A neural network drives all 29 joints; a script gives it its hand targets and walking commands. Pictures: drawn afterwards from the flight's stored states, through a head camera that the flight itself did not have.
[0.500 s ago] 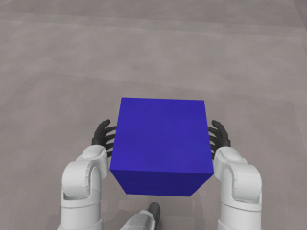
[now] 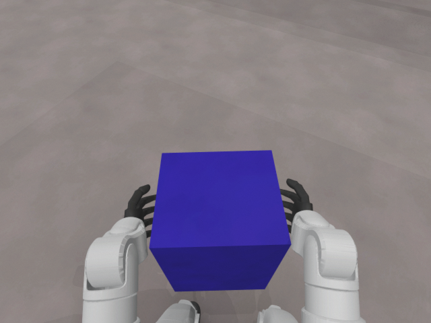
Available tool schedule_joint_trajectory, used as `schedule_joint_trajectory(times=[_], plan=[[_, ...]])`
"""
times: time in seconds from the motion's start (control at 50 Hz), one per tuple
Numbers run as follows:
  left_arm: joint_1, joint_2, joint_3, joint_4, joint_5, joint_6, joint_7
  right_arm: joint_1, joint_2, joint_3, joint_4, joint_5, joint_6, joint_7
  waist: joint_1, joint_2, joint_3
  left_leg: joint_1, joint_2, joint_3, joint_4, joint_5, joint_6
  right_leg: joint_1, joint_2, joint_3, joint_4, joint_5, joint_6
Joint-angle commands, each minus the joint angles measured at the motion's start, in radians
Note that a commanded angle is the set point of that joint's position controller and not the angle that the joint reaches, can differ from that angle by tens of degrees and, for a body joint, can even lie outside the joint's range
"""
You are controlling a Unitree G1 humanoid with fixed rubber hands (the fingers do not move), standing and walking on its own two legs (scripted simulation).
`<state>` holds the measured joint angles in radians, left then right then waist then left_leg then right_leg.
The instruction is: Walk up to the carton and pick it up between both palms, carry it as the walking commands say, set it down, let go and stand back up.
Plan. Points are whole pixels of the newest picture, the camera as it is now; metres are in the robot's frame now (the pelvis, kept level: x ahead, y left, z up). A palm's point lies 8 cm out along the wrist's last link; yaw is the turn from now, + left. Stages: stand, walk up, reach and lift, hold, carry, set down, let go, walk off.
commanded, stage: carry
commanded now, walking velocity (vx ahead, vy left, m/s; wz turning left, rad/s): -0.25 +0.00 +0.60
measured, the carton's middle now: (218, 227) +0.29 +0.03 -0.02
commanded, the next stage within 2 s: none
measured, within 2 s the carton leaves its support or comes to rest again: neither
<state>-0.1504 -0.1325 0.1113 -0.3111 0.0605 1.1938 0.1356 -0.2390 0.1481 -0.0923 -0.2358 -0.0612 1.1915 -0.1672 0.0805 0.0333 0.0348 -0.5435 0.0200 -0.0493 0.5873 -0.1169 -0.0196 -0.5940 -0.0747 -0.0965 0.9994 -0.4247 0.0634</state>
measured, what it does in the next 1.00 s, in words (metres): walks backwards, turning left: right foot, then left foot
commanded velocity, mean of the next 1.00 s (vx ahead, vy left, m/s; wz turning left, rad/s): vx -0.25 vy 0.00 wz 0.60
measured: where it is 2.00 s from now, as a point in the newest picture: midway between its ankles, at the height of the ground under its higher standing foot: outside the picture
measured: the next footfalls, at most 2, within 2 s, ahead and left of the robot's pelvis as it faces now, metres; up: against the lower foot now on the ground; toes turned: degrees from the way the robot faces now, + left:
right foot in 0.08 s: +0.01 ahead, -0.11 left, +0.00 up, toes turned -4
left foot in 0.38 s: -0.17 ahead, +0.19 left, +0.00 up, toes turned +20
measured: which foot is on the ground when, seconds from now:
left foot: down 0.00-0.08, up 0.10-0.36, down 0.38-0.72, up 0.74-1.00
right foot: up 0.00-0.06, down 0.08-0.38, up 0.40-0.68, down 0.70-1.00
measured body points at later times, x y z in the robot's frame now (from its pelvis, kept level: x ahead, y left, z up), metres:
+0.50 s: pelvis -0.20 +0.04 +0.01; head -0.19 +0.06 +0.46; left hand +0.03 +0.26 +0.05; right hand +0.11 -0.02 +0.06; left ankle -0.20 +0.18 -0.72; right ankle -0.11 -0.09 -0.66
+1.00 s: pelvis -0.40 +0.01 +0.01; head -0.39 +0.00 +0.46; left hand -0.20 +0.26 +0.10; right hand -0.07 +0.00 +0.09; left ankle -0.49 +0.12 -0.70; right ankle -0.26 -0.09 -0.72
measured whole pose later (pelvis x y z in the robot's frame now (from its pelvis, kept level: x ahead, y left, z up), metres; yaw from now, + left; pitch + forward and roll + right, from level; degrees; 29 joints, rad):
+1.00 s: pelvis -0.40 +0.01 +0.01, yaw +34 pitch +2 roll +3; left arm -0.23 -0.15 0.04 -0.29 0.11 1.20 0.12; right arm -0.19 0.14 -0.15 -0.35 -0.05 1.18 -0.15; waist -0.10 -0.02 -0.05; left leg -0.37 0.03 0.08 0.73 -0.36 -0.05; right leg -0.43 -0.23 -0.17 0.60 -0.19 0.05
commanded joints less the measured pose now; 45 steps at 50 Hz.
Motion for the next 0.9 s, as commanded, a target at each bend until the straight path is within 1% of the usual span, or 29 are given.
schedule_joint_trajectory(times=[0.0,0.02,0.04,0.06,0.08,0.1,0.12,0.14,0.2,0.24,0.28,0.3,0.32,0.34,0.36,0.38,0.46,0.52,0.58,0.62,0.64,0.66,0.68,0.7,0.72,0.74,0.76,0.8,0.88], plan=[[-0.633,-1.014,-0.811,-0.268,-0.491,-0.040,-0.281,-0.315,0.963,0.658,-0.237,0.305,-0.050,0.265,-0.106,0.185,-0.582,0.257,0.158,-0.128,-0.263,-0.069,-0.018,0.395,0.077,-0.049,-0.449,0.060,-0.032],[-0.588,-1.010,-0.797,-0.240,-0.485,-0.034,-0.287,-0.308,0.951,0.668,-0.244,0.294,-0.047,0.255,-0.093,0.111,-0.589,0.185,0.116,-0.096,-0.203,-0.035,-0.054,0.545,0.032,-0.008,-0.644,0.080,-0.051],[-0.573,-1.003,-0.784,-0.213,-0.481,-0.031,-0.294,-0.310,0.943,0.678,-0.256,0.288,-0.046,0.248,-0.090,-0.159,-0.589,0.069,0.031,-0.026,-0.013,-0.120,-0.062,0.640,-0.173,0.232,-0.737,0.111,-0.095],[-0.518,-0.991,-0.766,-0.172,-0.467,-0.029,-0.299,-0.325,0.921,0.682,-0.266,0.290,-0.042,0.243,-0.091,-0.457,-0.575,-0.025,-0.060,0.085,0.368,-0.415,-0.063,0.578,-0.433,0.423,-0.641,0.521,-0.214],[-0.473,-0.996,-0.744,-0.129,-0.439,-0.028,-0.310,-0.368,0.936,0.701,-0.269,0.297,-0.043,0.246,-0.089,-0.431,-0.523,-0.117,0.011,0.036,0.548,-0.443,-0.051,0.537,-0.493,0.334,-0.607,0.791,-0.286],[-0.465,-1.009,-0.741,-0.104,-0.430,-0.033,-0.311,-0.416,0.933,0.712,-0.279,0.318,-0.042,0.255,-0.084,-0.346,-0.496,-0.077,0.049,0.014,0.661,-0.398,-0.033,0.447,-0.445,0.248,-0.585,0.781,-0.296],[-0.505,-1.010,-0.753,-0.118,-0.431,-0.031,-0.311,-0.402,0.949,0.693,-0.237,0.323,-0.044,0.259,-0.094,-0.183,-0.453,-0.061,0.030,0.045,0.683,-0.349,-0.024,0.447,-0.362,0.139,-0.583,0.729,-0.243],[-0.534,-1.022,-0.738,-0.133,-0.424,-0.035,-0.310,-0.440,0.979,0.725,-0.258,0.346,-0.048,0.262,-0.101,-0.163,-0.427,-0.053,0.024,0.057,0.602,-0.311,-0.022,0.468,-0.302,0.045,-0.546,0.779,-0.184],[-0.524,-0.988,-0.718,-0.179,-0.366,-0.040,-0.281,-0.458,0.978,0.767,-0.248,0.416,-0.035,0.287,-0.084,-0.201,-0.427,0.015,0.000,0.138,0.354,-0.312,-0.034,0.522,-0.271,-0.060,-0.476,0.864,-0.111],[-0.421,-0.949,-0.671,-0.123,-0.300,-0.032,-0.259,-0.427,0.954,0.776,-0.204,0.444,-0.007,0.309,-0.066,-0.261,-0.418,0.065,-0.012,0.180,0.212,-0.358,-0.038,0.516,-0.305,-0.028,-0.495,0.719,-0.134],[-0.326,-0.917,-0.632,-0.029,-0.241,-0.022,-0.241,-0.396,0.937,0.787,-0.160,0.454,0.016,0.328,-0.080,-0.258,-0.400,0.155,-0.003,0.208,-0.055,-0.183,-0.036,0.475,-0.308,-0.051,-0.473,0.564,-0.105],[-0.292,-0.914,-0.620,0.012,-0.223,-0.017,-0.236,-0.393,0.929,0.787,-0.138,0.449,0.022,0.338,-0.084,-0.156,-0.372,0.205,0.026,0.146,-0.181,-0.084,-0.031,0.418,-0.265,-0.085,-0.403,0.458,-0.063],[-0.297,-0.908,-0.613,0.042,-0.208,-0.013,-0.233,-0.394,0.932,0.775,-0.105,0.445,0.026,0.349,-0.089,0.014,-0.351,0.295,0.123,-0.013,-0.192,0.117,0.000,0.258,-0.215,-0.087,-0.312,0.222,-0.018],[-0.310,-0.902,-0.604,0.054,-0.200,-0.012,-0.231,-0.392,0.920,0.757,-0.085,0.437,0.028,0.357,-0.092,0.277,-0.325,0.386,0.335,-0.334,-0.194,0.427,0.096,-0.001,-0.121,-0.094,-0.125,-0.167,0.028],[-0.336,-0.912,-0.600,0.073,-0.209,-0.019,-0.234,-0.389,0.938,0.749,-0.068,0.425,0.029,0.361,-0.079,0.261,-0.266,0.330,0.391,-0.389,-0.164,0.637,0.152,-0.060,-0.084,-0.010,0.035,-0.252,0.040],[-0.377,-0.943,-0.600,0.075,-0.224,-0.028,-0.235,-0.442,0.954,0.753,-0.088,0.434,0.025,0.368,-0.088,0.139,-0.273,0.306,0.323,-0.199,-0.104,0.724,0.138,-0.011,-0.083,0.037,0.099,-0.204,0.022],[-0.612,-1.047,-0.739,-0.115,-0.361,-0.061,-0.246,-0.507,0.985,0.707,-0.151,0.423,-0.023,0.364,-0.082,0.198,-0.356,0.270,0.200,-0.107,-0.125,0.278,0.084,-0.018,-0.034,0.060,0.153,-0.002,-0.008],[-0.681,-1.049,-0.796,-0.235,-0.436,-0.067,-0.250,-0.477,0.993,0.678,-0.230,0.394,-0.049,0.329,-0.090,0.205,-0.465,0.358,0.198,-0.127,-0.173,0.035,0.082,0.017,0.003,0.050,0.021,0.042,-0.002],[-0.630,-1.013,-0.813,-0.255,-0.475,-0.054,-0.265,-0.351,0.981,0.666,-0.226,0.335,-0.053,0.288,-0.103,0.165,-0.542,0.358,0.209,-0.183,-0.221,0.010,0.083,0.194,0.058,0.024,-0.208,0.014,-0.016],[-0.576,-0.997,-0.806,-0.229,-0.472,-0.043,-0.279,-0.316,0.964,0.678,-0.237,0.307,-0.050,0.267,-0.100,0.151,-0.582,0.363,0.179,-0.171,-0.230,0.097,0.041,0.356,0.093,-0.011,-0.464,0.017,-0.035],[-0.550,-0.996,-0.798,-0.201,-0.466,-0.037,-0.287,-0.303,0.950,0.687,-0.230,0.294,-0.046,0.258,-0.088,0.129,-0.588,0.297,0.140,-0.139,-0.200,0.118,-0.005,0.500,0.054,0.008,-0.645,0.079,-0.052],[-0.539,-0.982,-0.786,-0.177,-0.462,-0.035,-0.295,-0.315,0.943,0.700,-0.237,0.292,-0.044,0.252,-0.085,-0.050,-0.591,0.157,0.067,-0.079,-0.098,0.035,-0.032,0.647,-0.087,0.156,-0.699,0.139,-0.078],[-0.531,-0.969,-0.774,-0.165,-0.458,-0.036,-0.301,-0.331,0.931,0.709,-0.256,0.295,-0.040,0.248,-0.091,-0.386,-0.579,0.016,-0.052,0.039,0.204,-0.306,-0.039,0.662,-0.347,0.399,-0.622,0.570,-0.180],[-0.485,-0.978,-0.757,-0.139,-0.432,-0.038,-0.307,-0.370,0.931,0.721,-0.267,0.307,-0.040,0.256,-0.078,-0.425,-0.532,-0.077,-0.045,0.081,0.474,-0.441,-0.048,0.612,-0.458,0.341,-0.560,0.904,-0.296],[-0.447,-0.988,-0.744,-0.109,-0.416,-0.045,-0.309,-0.420,0.934,0.745,-0.288,0.328,-0.036,0.265,-0.081,-0.399,-0.496,-0.093,0.044,0.007,0.549,-0.408,-0.019,0.520,-0.437,0.266,-0.541,0.911,-0.298],[-0.499,-0.991,-0.757,-0.132,-0.422,-0.040,-0.312,-0.423,0.950,0.731,-0.242,0.340,-0.036,0.267,-0.083,-0.216,-0.448,-0.077,0.014,0.055,0.647,-0.359,-0.008,0.491,-0.361,0.167,-0.557,0.848,-0.271],[-0.523,-1.008,-0.743,-0.127,-0.417,-0.039,-0.311,-0.448,0.977,0.748,-0.235,0.361,-0.040,0.271,-0.091,-0.143,-0.408,-0.075,0.005,0.058,0.632,-0.321,-0.007,0.482,-0.307,0.093,-0.549,0.810,-0.220],[-0.561,-0.996,-0.734,-0.181,-0.397,-0.040,-0.296,-0.488,0.978,0.779,-0.266,0.398,-0.034,0.280,-0.091,-0.154,-0.381,-0.063,-0.010,0.102,0.507,-0.277,-0.017,0.486,-0.272,0.006,-0.507,0.844,-0.158],[-0.404,-0.919,-0.656,-0.100,-0.289,-0.022,-0.259,-0.415,0.945,0.793,-0.170,0.446,0.010,0.316,-0.066,-0.275,-0.388,0.059,-0.023,0.173,0.247,-0.326,-0.038,0.479,-0.291,-0.013,-0.500,0.673,-0.155]])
